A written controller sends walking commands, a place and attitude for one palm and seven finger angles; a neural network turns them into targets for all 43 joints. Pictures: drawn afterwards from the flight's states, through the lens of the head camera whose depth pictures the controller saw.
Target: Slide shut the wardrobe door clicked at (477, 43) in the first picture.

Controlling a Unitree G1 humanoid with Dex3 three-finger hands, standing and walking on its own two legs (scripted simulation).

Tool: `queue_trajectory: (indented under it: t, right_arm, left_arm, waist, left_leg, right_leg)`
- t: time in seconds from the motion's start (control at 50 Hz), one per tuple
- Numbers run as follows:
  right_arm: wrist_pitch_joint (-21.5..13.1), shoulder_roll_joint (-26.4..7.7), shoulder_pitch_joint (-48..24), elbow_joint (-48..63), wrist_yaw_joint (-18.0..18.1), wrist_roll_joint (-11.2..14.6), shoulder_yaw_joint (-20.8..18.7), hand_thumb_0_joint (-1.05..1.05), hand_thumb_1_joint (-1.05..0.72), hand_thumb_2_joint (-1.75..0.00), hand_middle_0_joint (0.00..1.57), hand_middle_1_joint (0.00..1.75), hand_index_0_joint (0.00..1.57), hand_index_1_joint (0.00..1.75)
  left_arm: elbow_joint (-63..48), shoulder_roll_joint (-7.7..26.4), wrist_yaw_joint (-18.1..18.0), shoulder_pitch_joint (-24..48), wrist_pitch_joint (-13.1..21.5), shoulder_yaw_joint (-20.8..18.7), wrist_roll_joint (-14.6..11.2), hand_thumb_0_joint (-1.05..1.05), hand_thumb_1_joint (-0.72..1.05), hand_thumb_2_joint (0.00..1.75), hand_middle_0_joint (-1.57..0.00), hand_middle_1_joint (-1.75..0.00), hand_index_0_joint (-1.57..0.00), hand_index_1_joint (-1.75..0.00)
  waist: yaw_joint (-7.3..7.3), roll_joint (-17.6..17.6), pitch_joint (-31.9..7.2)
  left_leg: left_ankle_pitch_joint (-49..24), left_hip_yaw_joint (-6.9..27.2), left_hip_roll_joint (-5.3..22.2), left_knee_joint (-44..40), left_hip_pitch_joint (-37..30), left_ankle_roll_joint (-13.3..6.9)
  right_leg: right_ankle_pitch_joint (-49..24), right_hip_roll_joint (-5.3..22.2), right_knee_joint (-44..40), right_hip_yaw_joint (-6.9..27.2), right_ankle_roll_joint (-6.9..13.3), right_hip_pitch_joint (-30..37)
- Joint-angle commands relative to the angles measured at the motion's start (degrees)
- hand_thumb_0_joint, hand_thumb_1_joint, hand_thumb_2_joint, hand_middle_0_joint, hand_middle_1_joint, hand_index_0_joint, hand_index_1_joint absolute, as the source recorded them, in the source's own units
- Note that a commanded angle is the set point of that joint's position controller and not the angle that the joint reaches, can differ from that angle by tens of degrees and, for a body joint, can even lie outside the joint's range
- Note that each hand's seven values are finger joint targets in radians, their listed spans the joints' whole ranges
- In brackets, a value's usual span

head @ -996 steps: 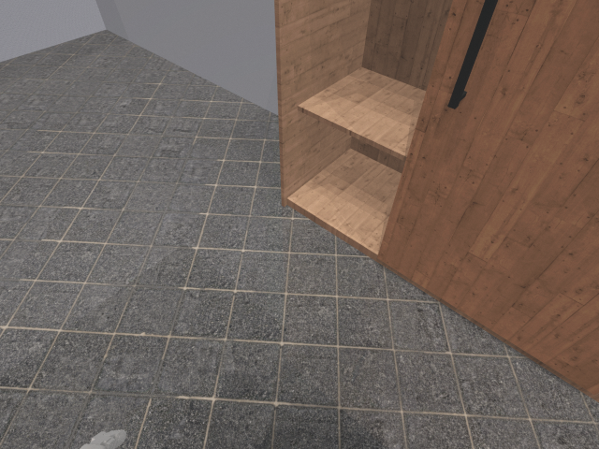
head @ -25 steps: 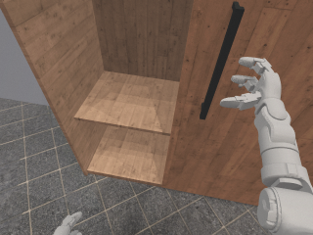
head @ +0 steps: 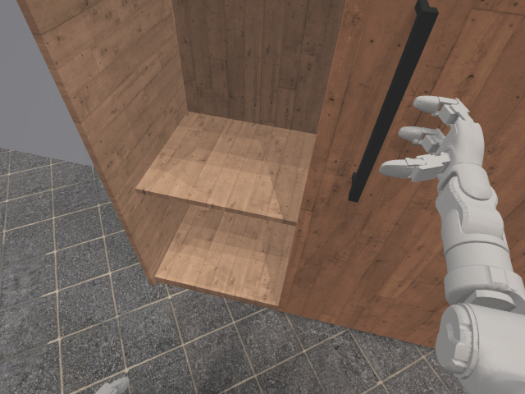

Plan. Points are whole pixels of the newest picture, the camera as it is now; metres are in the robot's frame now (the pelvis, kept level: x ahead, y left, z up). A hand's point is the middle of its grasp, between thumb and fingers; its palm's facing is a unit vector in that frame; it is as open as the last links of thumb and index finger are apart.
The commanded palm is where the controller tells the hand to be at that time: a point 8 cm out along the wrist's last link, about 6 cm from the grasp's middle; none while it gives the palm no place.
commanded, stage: move the hooked fingers beside the handle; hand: right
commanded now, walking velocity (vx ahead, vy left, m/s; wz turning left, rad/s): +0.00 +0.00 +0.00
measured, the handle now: (381, 119) +0.50 -0.12 +0.19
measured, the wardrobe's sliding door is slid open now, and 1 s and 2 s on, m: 0.51 0.51 0.51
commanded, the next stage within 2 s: none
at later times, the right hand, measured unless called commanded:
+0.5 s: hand (416, 156) +0.43 -0.17 +0.18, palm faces +0.12 +0.99 +0.03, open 14.0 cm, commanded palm +0.40 -0.22 +0.18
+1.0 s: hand (423, 153) +0.42 -0.17 +0.19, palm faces +0.15 +0.99 +0.01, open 14.0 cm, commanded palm +0.40 -0.22 +0.19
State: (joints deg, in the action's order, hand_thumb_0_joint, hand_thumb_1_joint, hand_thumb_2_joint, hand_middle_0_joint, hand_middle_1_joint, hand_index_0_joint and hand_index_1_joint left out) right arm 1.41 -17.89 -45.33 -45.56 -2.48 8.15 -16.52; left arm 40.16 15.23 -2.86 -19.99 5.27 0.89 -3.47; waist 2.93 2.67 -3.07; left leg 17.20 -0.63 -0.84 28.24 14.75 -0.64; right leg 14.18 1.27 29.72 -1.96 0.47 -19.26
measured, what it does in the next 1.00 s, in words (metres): stands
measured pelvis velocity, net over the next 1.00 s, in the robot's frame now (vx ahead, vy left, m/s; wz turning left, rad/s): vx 0.00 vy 0.00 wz -0.01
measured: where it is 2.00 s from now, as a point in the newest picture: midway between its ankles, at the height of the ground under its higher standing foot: outside the picture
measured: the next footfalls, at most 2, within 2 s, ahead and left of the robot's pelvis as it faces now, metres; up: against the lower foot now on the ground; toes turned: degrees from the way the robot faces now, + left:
none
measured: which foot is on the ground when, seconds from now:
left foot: down 0.00-1.00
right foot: down 0.00-1.00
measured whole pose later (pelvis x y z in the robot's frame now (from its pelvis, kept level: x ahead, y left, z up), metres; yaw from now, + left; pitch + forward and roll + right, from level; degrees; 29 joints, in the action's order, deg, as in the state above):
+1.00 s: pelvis +0.00 +0.00 +0.00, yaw -1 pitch +2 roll +0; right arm 4.2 -15.2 -37.3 -31.8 -0.4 8.9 -14.4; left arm 38.6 14.3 -3.1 -15.9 5.0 1.5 -3.5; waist 1.7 2.4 -2.0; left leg 17.3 -1.3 -0.7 27.5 11.8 -0.7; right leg 14.2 1.1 29.4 -1.2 0.4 -16.7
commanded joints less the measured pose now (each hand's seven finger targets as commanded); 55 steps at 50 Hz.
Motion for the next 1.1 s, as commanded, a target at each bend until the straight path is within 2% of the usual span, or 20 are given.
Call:
queue_trajectory:
  t: [0.0, 0.04, 0.08, 0.12, 0.16, 0.2, 0.24, 0.32, 0.36, 0.46, 0.52, 0.58, 0.64, 0.72, 0.78, 0.8, 0.86, 0.88, 0.98, 1.08]
  right_arm:
    - [-3.4, -12.3, -23.6, 13.5, 0.8, 0.1, -2.1, 0.0, 0.5, -0.3, 0.3, 1.2, 0.3, 1.2]
    - [-4.4, -13.9, -25.5, 17.1, 0.8, 0.2, -2.9, 0.0, 0.5, -0.3, 0.3, 1.2, 0.3, 1.2]
    - [-5.8, -15.0, -28.7, 22.5, 1.0, 0.1, -3.3, 0.0, 0.5, -0.3, 0.3, 1.2, 0.3, 1.2]
    - [-6.0, -14.6, -27.3, 22.0, 0.7, 0.3, -3.0, 0.0, 0.5, -0.3, 0.3, 1.2, 0.3, 1.2]
    - [-5.5, -13.4, -27.7, 19.9, 0.3, 0.3, -1.3, 0.0, 0.5, -0.3, 0.3, 1.2, 0.3, 1.2]
    - [-4.8, -13.3, -25.9, 20.3, -0.2, 0.6, -1.6, 0.0, 0.5, -0.3, 0.3, 1.2, 0.3, 1.2]
    - [-3.5, -9.5, -24.7, 20.3, -0.8, 0.9, 1.2, 0.0, 0.5, -0.3, 0.3, 1.2, 0.3, 1.2]
    - [-0.3, -7.4, -18.8, 17.5, -1.0, 2.3, 1.1, 0.0, 0.5, -0.3, 0.3, 1.2, 0.3, 1.2]
    - [0.8, -9.0, -17.0, 15.6, -0.5, 2.5, -0.5, 0.0, 0.5, -0.3, 0.3, 1.2, 0.3, 1.2]
    - [-1.8, -11.5, -24.0, 25.3, 1.9, 1.3, -1.5, 0.0, 0.5, -0.3, 0.3, 1.2, 0.3, 1.2]
    - [-4.0, -12.1, -26.2, 31.4, 2.4, 0.6, -1.4, 0.0, 0.5, -0.3, 0.3, 1.2, 0.3, 1.2]
    - [-2.9, -10.6, -25.0, 26.9, 1.6, 0.6, 0.2, 0.0, 0.5, -0.3, 0.3, 1.2, 0.3, 1.2]
    - [0.4, -8.0, -20.6, 21.7, 0.3, 1.1, 1.8, 0.0, 0.5, -0.3, 0.3, 1.2, 0.3, 1.2]
    - [3.4, -5.5, -16.5, 19.3, -0.5, 2.5, 2.3, 0.0, 0.5, -0.3, 0.3, 1.2, 0.3, 1.2]
    - [2.4, -8.9, -16.8, 22.6, 0.2, 3.0, -0.8, 0.0, 0.5, -0.3, 0.3, 1.2, 0.3, 1.2]
    - [1.6, -7.8, -18.5, 25.2, 0.5, 2.9, 0.2, 0.0, 0.5, -0.3, 0.3, 1.2, 0.3, 1.2]
    - [-1.2, -12.0, -22.0, 30.1, 2.0, 1.6, -1.9, 0.0, 0.5, -0.3, 0.3, 1.2, 0.3, 1.2]
    - [-2.1, -12.1, -25.0, 32.3, 2.3, 1.0, -1.2, 0.0, 0.5, -0.3, 0.3, 1.2, 0.3, 1.2]
    - [-1.0, -10.2, -24.8, 25.4, 1.8, 0.7, 0.7, 0.0, 0.5, -0.3, 0.3, 1.2, 0.3, 1.2]
    - [2.2, -8.1, -20.6, 17.2, -0.1, 1.9, 1.4, 0.0, 0.5, -0.3, 0.3, 1.2, 0.3, 1.2]
  left_arm:
    - [-7.7, 7.0, -0.2, 2.1, 2.7, -2.7, 0.0, 0.0, 0.9, 0.9, -0.2, -0.3, -0.2, -0.3]
    - [-7.9, 7.1, -0.4, 2.3, 2.7, -2.7, 0.1, 0.0, 0.9, 0.9, -0.2, -0.3, -0.2, -0.3]
    - [-8.2, 6.8, -0.3, 2.9, 2.9, -2.8, 0.2, 0.0, 0.9, 0.9, -0.2, -0.3, -0.2, -0.3]
    - [-7.8, 6.7, -0.5, 3.1, 3.2, -2.7, 0.1, 0.0, 0.9, 0.9, -0.2, -0.3, -0.2, -0.3]
    - [-7.0, 6.8, -0.6, 3.0, 3.0, -2.5, 0.2, 0.0, 0.9, 0.9, -0.2, -0.3, -0.2, -0.3]
    - [-7.4, 6.9, -0.6, 3.4, 3.3, -2.7, -0.1, 0.0, 0.9, 0.9, -0.2, -0.3, -0.2, -0.3]
    - [-7.7, 6.5, -0.5, 4.0, 3.4, -2.5, -0.3, 0.0, 0.9, 0.9, -0.2, -0.3, -0.2, -0.3]
    - [-8.0, 6.9, -0.2, 4.4, 2.9, -2.5, -0.5, 0.0, 0.9, 0.9, -0.2, -0.3, -0.2, -0.3]
    - [-7.9, 7.3, -0.4, 4.6, 2.2, -2.4, -0.4, 0.0, 0.9, 0.9, -0.2, -0.3, -0.2, -0.3]
    - [-8.8, 6.4, -0.4, 5.8, 2.2, -2.2, 0.1, 0.0, 0.9, 0.9, -0.2, -0.3, -0.2, -0.3]
    - [-9.4, 5.8, -0.3, 6.8, 2.8, -2.0, 0.3, 0.0, 0.9, 0.9, -0.2, -0.3, -0.2, -0.3]
    - [-8.4, 5.9, -0.4, 6.6, 2.7, -1.8, 0.1, 0.0, 0.9, 0.9, -0.2, -0.3, -0.2, -0.3]
    - [-8.4, 6.0, -0.6, 6.8, 2.4, -1.8, -0.4, 0.0, 0.9, 0.9, -0.2, -0.3, -0.2, -0.3]
    - [-9.2, 6.3, -0.5, 6.7, 1.8, -1.9, -0.6, 0.0, 0.9, 0.9, -0.2, -0.3, -0.2, -0.3]
    - [-9.6, 6.6, -0.4, 6.7, 1.5, -2.0, -0.4, 0.0, 0.9, 0.9, -0.2, -0.3, -0.2, -0.3]
    - [-9.9, 6.2, -0.4, 7.1, 1.7, -2.0, -0.2, 0.0, 0.9, 0.9, -0.2, -0.3, -0.2, -0.3]
    - [-9.6, 6.0, -0.5, 7.3, 2.0, -1.8, 0.2, 0.0, 0.9, 0.9, -0.2, -0.3, -0.2, -0.3]
    - [-9.6, 5.7, -0.4, 7.6, 2.2, -1.7, 0.1, 0.0, 0.9, 0.9, -0.2, -0.3, -0.2, -0.3]
    - [-8.2, 5.9, -0.8, 7.3, 2.6, -1.6, -0.2, 0.0, 0.9, 0.9, -0.2, -0.3, -0.2, -0.3]
    - [-8.2, 6.6, -0.9, 6.1, 2.3, -1.7, -0.4, 0.0, 0.9, 0.9, -0.2, -0.3, -0.2, -0.3]
  waist:
    - [-0.68, -3.6, -15.5]
    - [-0.53, -3.6, -17.2]
    - [-0.45, -0.2, -20.4]
    - [-0.15, -0.7, -19.7]
    - [0.65, -1.9, -16.8]
    - [0.2, -1.6, -17.6]
    - [0.19, 1.8, -17.8]
    - [-0.47, -3.9, -15.0]
    - [-0.98, -7.1, -12.8]
    - [-0.85, -4.6, -16.1]
    - [-0.96, -0.6, -20.6]
    - [-0.12, -1.1, -17.6]
    - [-0.36, -0.6, -15.0]
    - [-1.07, -4.0, -14.4]
    - [-1.7, -6.0, -15.2]
    - [-1.36, -6.0, -15.8]
    - [-1.55, -3.6, -16.7]
    - [-0.99, -0.7, -17.4]
    - [0.1, -0.4, -14.3]
    - [-0.4, -3.0, -13.8]
  left_leg:
    - [-18.6, -0.8, -0.8, -3.5, -0.6, -0.1]
    - [-19.6, -0.6, -0.8, -3.4, -1.6, -0.1]
    - [-21.2, -0.2, -0.8, -3.1, -2.6, -0.2]
    - [-21.5, -0.4, -0.9, -3.2, -2.3, -0.2]
    - [-19.9, -0.7, -0.8, -3.7, -1.5, -0.2]
    - [-20.3, -0.8, -1.0, -3.5, -1.1, -0.2]
    - [-21.4, -1.1, -0.8, -3.2, -0.4, -0.5]
    - [-21.9, -1.7, -0.9, -3.5, -0.6, -0.4]
    - [-21.3, -1.8, -0.7, -3.9, -1.4, -0.3]
    - [-21.5, -1.1, -0.5, -3.3, -2.0, -0.2]
    - [-23.4, -0.9, -0.6, -2.5, -3.1, -0.3]
    - [-22.0, -1.1, -0.8, -3.1, -1.7, -0.3]
    - [-21.5, -1.4, -0.7, -3.5, -0.7, -0.5]
    - [-21.7, -1.9, -0.7, -3.8, -1.2, -0.4]
    - [-22.4, -1.6, -0.7, -3.8, -2.9, -0.2]
    - [-22.1, -1.6, -0.8, -3.7, -2.7, -0.1]
    - [-21.4, -1.0, -0.6, -3.7, -3.4, -0.2]
    - [-20.5, -0.9, -0.7, -3.7, -2.5, -0.3]
    - [-16.9, -0.9, -0.8, -4.6, -0.2, -0.3]
    - [-17.3, -1.3, -0.6, -4.7, -0.5, -0.3]
  right_leg:
    - [-13.1, -1.0, -1.5, 0.7, 2.3, 11.6]
    - [-14.0, -1.1, -1.4, 0.8, 2.4, 12.6]
    - [-15.8, -1.1, -1.0, 0.8, 2.4, 14.9]
    - [-16.2, -1.0, -0.8, 0.9, 2.4, 15.5]
    - [-14.6, -0.9, -1.0, 1.1, 2.4, 14.3]
    - [-15.1, -0.9, -1.0, 1.3, 2.4, 15.2]
    - [-17.0, -1.0, -0.8, 1.5, 2.0, 16.7]
    - [-16.6, -0.9, -1.2, 1.5, 2.1, 14.4]
    - [-15.2, -1.1, -1.4, 1.4, 2.2, 11.9]
    - [-16.7, -1.1, -0.8, 1.5, 2.4, 14.3]
    - [-19.7, -1.0, -0.7, 1.9, 2.1, 18.0]
    - [-17.9, -0.8, -0.9, 1.8, 2.0, 16.9]
    - [-16.9, -1.1, -1.2, 1.7, 1.9, 15.8]
    - [-16.7, -1.2, -1.5, 1.8, 1.9, 14.2]
    - [-16.7, -1.3, -1.7, 1.6, 2.1, 13.4]
    - [-16.8, -1.3, -1.8, 1.6, 2.2, 14.1]
    - [-17.0, -1.2, -1.5, 1.7, 2.3, 14.9]
    - [-16.6, -1.1, -1.6, 1.7, 2.2, 16.1]
    - [-12.9, -1.1, -1.9, 1.8, 2.1, 15.3]
    - [-12.3, -1.4, -2.2, 1.8, 2.0, 13.2]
